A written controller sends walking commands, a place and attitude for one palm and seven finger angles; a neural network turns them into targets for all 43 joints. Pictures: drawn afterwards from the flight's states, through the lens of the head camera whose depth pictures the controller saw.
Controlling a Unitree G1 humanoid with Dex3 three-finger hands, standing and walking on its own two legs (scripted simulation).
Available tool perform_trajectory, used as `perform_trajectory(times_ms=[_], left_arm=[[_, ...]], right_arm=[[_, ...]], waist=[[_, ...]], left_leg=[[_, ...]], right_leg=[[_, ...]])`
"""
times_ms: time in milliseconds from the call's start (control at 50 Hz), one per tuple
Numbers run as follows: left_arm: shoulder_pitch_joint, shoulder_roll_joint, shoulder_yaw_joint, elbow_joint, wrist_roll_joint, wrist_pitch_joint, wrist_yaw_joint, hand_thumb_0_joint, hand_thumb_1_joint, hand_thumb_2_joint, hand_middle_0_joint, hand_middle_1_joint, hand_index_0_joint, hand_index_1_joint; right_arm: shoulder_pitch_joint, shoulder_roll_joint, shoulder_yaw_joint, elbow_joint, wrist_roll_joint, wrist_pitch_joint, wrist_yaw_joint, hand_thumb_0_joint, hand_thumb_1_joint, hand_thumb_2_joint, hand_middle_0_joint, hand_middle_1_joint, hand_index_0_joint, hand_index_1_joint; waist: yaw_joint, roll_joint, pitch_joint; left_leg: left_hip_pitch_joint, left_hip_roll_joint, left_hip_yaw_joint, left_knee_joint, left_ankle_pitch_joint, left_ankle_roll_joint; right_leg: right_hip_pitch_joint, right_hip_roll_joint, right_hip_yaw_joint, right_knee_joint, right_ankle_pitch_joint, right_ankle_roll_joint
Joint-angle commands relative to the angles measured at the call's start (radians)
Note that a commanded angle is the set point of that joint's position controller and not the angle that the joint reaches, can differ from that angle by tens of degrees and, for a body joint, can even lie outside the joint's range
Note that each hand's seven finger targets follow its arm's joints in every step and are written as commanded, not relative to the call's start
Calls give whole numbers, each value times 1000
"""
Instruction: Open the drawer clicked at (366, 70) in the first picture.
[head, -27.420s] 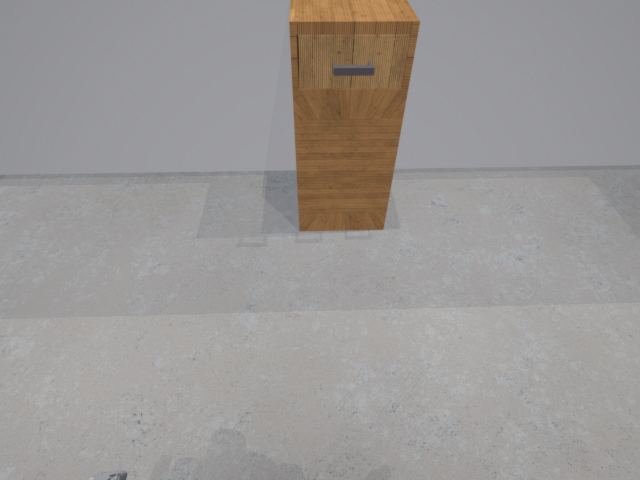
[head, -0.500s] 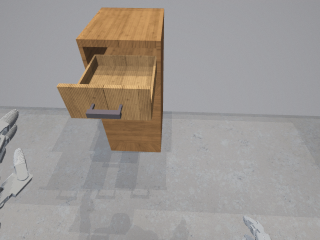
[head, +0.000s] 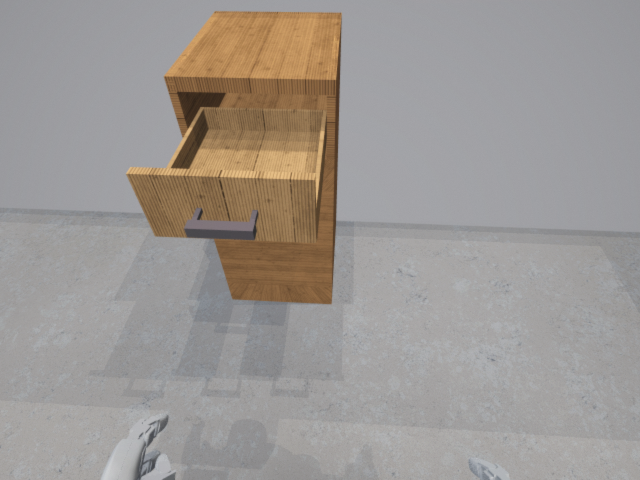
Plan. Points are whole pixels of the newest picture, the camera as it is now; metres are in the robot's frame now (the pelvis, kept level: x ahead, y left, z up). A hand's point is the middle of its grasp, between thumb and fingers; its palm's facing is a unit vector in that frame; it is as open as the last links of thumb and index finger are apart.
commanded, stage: let the arm hang, fingers relaxed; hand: left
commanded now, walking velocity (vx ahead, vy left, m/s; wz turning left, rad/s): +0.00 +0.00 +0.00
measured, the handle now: (223, 221) +0.55 +0.20 -0.02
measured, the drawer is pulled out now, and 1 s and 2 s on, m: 0.30 0.30 0.30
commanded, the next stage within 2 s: look to check the result in 0.90 s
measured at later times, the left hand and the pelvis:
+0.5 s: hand out of the picture -0.05 +0.20 -0.16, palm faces -0.01 -0.97 -0.23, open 7.3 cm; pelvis -0.01 +0.02 +0.02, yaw -1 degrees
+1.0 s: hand out of the picture -0.02 +0.17 -0.16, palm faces -0.02 -0.98 -0.19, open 7.3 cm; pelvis -0.01 +0.01 +0.02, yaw -2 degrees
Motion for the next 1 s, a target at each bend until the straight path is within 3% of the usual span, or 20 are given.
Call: perform_trajectory(times_ms=[0,60,80,100,160,380,440,640,980], left_arm=[[24,115,-5,135,-13,-42,-2,0,900,900,-200,-300,-200,-300],[39,110,-17,284,-17,-51,-3,0,900,900,-200,-300,-200,-300],[57,70,-5,316,-13,-53,-1,0,900,900,-200,-300,-200,-300],[61,75,-10,344,-16,-54,-1,0,900,900,-200,-300,-200,-300],[68,70,-22,419,-19,-61,-2,0,900,900,-200,-300,-200,-300],[105,43,-46,568,-22,-56,8,0,900,900,-200,-300,-200,-300],[109,34,-47,577,-22,-54,10,0,900,900,-200,-300,-200,-300],[119,2,-37,566,-17,-57,16,0,900,900,-200,-300,-200,-300],[118,-7,-38,565,-21,-69,18,0,900,900,-200,-300,-200,-300]], right_arm=[[22,-112,-21,1,-7,-5,-18,0,-900,-900,200,300,200,300],[38,-102,-15,70,2,-1,-27,0,-900,-900,200,300,200,300],[58,-81,-18,93,-5,-1,-31,0,-900,-900,200,300,200,300],[73,-72,-16,112,-4,0,-32,0,-900,-900,200,300,200,300],[109,-61,-21,156,3,2,-35,0,-900,-900,200,300,200,300],[194,-38,-10,276,5,9,-39,0,-900,-900,200,300,200,300],[211,-31,-13,289,4,10,-39,0,-900,-900,200,300,200,300],[231,7,-22,300,1,3,-39,0,-900,-900,200,300,200,300],[222,13,-27,301,4,-2,-44,0,-900,-900,200,300,200,300]], waist=[[28,62,20],[30,63,27],[29,124,-3],[30,160,-13],[23,39,-14],[20,-19,92],[17,-17,120],[19,-11,140],[14,-9,114]], left_leg=[[7,118,-128,-178,334,24],[37,111,-116,-218,210,14],[46,113,-112,-230,179,18],[47,110,-109,-239,158,18],[92,115,-103,-241,170,16],[76,119,-101,-297,86,22],[56,115,-106,-314,25,21],[31,115,-112,-329,-9,25],[91,116,-83,-299,87,20]], right_leg=[[108,-68,128,-179,253,2],[125,-71,140,-248,191,-8],[145,-73,138,-265,179,-11],[161,-74,136,-272,180,-14],[147,-79,133,-293,199,-17],[91,-82,123,-322,94,-12],[68,-77,126,-320,54,-10],[47,-67,127,-294,66,-6],[53,-74,145,-309,119,-11]])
